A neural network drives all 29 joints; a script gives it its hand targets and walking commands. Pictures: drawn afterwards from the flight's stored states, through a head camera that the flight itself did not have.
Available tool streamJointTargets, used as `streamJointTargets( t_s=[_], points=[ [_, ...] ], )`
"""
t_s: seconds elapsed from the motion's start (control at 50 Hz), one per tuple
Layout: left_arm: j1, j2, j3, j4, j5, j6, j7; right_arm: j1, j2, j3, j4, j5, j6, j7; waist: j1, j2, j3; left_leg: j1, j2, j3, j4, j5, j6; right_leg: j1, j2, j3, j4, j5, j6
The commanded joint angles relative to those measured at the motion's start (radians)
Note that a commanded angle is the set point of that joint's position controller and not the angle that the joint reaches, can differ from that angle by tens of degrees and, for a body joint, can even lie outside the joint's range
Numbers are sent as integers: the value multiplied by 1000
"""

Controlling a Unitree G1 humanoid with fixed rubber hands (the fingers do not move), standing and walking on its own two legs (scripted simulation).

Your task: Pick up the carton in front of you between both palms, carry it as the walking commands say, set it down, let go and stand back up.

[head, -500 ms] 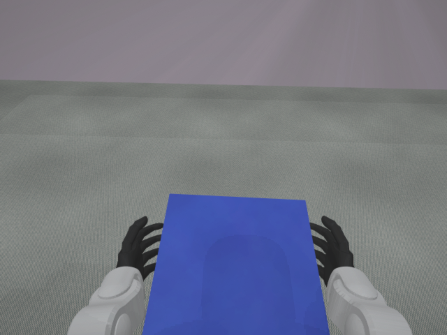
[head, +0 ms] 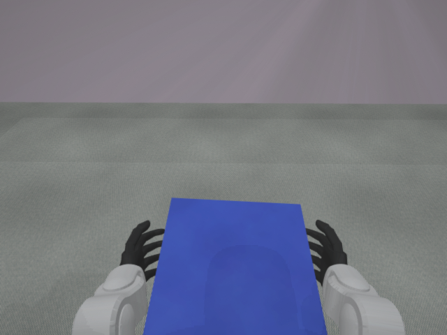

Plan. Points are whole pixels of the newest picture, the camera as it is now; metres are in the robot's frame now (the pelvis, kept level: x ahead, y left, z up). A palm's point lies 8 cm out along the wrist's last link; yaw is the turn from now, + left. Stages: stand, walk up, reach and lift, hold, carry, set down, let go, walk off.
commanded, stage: carry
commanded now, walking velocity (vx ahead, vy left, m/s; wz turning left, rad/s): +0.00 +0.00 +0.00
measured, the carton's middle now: (230, 292) +0.22 +0.00 +0.02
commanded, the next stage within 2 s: hold in 1.70 s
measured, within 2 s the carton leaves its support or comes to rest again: neither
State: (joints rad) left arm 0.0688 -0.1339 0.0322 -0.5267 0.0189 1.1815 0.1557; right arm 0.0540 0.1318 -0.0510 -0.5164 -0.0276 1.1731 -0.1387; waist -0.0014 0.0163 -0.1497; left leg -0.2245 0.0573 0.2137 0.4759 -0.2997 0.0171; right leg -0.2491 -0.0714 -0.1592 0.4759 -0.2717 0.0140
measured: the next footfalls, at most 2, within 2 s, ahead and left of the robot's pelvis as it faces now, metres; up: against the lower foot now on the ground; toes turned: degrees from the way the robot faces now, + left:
none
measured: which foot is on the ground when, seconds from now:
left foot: down 0.00-1.00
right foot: down 0.00-1.00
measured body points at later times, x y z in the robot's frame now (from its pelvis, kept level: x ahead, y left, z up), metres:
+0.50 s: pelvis +0.01 -0.01 +0.00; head -0.02 -0.01 +0.45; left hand +0.24 +0.14 +0.08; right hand +0.25 -0.16 +0.08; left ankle -0.03 +0.09 -0.74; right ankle -0.02 -0.12 -0.74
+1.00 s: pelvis -0.02 -0.01 +0.00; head -0.04 -0.01 +0.45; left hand +0.25 +0.14 +0.04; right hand +0.26 -0.16 +0.04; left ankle -0.03 +0.09 -0.74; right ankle -0.02 -0.12 -0.74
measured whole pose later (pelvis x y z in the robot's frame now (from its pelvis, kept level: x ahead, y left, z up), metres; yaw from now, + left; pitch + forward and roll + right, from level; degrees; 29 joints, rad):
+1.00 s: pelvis -0.02 -0.01 +0.00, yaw +0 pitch +2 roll +0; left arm -0.09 -0.13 0.08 -0.07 0.17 0.91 0.06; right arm -0.11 0.13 -0.11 -0.05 -0.18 0.90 -0.05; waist 0.00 0.00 -0.09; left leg -0.24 0.07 0.21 0.48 -0.26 0.02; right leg -0.26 -0.06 -0.17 0.47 -0.24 0.00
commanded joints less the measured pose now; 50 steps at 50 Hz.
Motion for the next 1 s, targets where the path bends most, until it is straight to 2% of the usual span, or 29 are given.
streamJointTargets(
  t_s=[0.0,0.2,0.44,0.56,0.62,0.7,0.84,0.98],
  points=[
    [-323,-641,-519,-87,-174,-23,-24,-302,630,547,-96,181,-7,19,-2,-58,-148,86,116,-90,15,502,-27,86,-120,82,3,625,-7],
    [-326,-674,-553,-132,-188,-44,-33,-288,657,555,-118,185,-31,25,1,-19,-177,105,116,-90,39,543,-26,101,-106,68,36,597,-12],
    [-320,-638,-539,-92,-162,-35,-35,-299,624,557,-95,177,-24,32,1,-15,-99,66,123,-105,-20,382,-21,76,-100,77,-19,400,-20],
    [-367,-593,-528,-7,-137,-49,-71,-345,583,546,-5,153,-38,69,2,-17,-58,45,122,-113,-56,277,-14,57,-99,85,-54,292,-24],
    [-397,-563,-507,49,-122,-76,-93,-374,544,522,53,137,-66,90,4,-17,-56,43,121,-115,-67,244,-12,50,-97,87,-63,259,-26],
    [-448,-587,-508,102,-120,-121,-128,-423,570,516,112,130,-110,123,4,-17,-71,44,119,-116,-76,213,-9,47,-96,90,-69,230,-27],
    [-492,-596,-465,240,-75,-218,-180,-471,586,470,249,77,-208,172,2,-17,-103,42,120,-116,-76,208,-5,50,-97,90,-68,218,-28],
    [-580,-656,-415,418,-27,-354,-238,-560,650,425,434,38,-344,235,0,-16,-117,33,120,-120,-79,200,-3,52,-95,91,-68,202,-28]
  ],
)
